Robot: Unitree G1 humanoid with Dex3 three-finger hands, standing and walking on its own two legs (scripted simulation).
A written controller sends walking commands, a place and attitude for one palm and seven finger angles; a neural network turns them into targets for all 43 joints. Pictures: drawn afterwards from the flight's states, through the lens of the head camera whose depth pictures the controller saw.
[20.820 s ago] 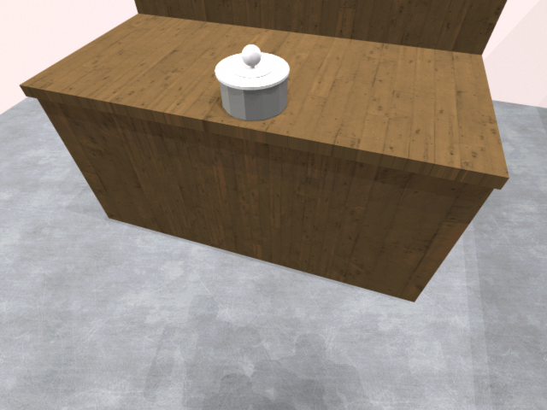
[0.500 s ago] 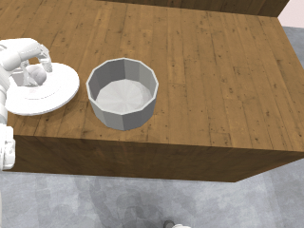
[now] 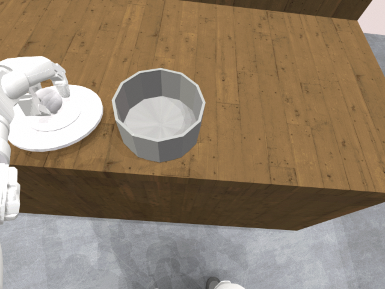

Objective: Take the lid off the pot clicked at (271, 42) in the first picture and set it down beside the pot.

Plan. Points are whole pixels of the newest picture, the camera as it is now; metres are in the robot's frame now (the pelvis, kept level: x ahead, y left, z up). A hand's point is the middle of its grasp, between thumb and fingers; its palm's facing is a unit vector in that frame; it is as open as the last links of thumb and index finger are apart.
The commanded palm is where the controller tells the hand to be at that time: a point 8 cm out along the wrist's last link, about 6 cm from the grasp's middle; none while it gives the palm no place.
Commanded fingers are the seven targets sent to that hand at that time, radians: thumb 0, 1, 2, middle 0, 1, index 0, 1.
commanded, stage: lower the lid onto the table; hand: left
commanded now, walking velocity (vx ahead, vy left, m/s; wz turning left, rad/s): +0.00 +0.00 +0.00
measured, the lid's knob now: (47, 100) +0.51 +0.28 +0.03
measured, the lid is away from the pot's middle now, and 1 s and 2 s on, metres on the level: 0.24 0.23 0.23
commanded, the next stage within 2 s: open the fingers wide in 0.60 s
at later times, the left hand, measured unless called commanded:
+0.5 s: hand (45, 105) +0.48 +0.27 +0.05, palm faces -0.51 -0.07 -0.86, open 8.1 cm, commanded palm +0.53 +0.26 +0.10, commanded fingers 0.00 0.63 0.97 -0.77 -1.01 -0.79 -1.03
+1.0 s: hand (45, 115) +0.46 +0.28 +0.04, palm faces -0.47 -0.07 -0.88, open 8.1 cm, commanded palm +0.50 +0.27 +0.09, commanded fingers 0.00 0.42 0.75 -0.58 -1.00 -0.58 -1.01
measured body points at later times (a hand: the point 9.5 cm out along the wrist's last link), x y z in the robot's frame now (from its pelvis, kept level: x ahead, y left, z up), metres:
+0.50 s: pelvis -0.01 +0.00 -0.01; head +0.10 +0.02 +0.42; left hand +0.50 +0.28 +0.10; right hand -0.06 -0.28 -0.12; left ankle -0.05 +0.04 -0.72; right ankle -0.01 -0.15 -0.72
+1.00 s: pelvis -0.03 +0.00 -0.02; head +0.09 +0.02 +0.41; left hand +0.48 +0.28 +0.09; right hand -0.06 -0.28 -0.13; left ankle -0.05 +0.04 -0.72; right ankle -0.01 -0.15 -0.72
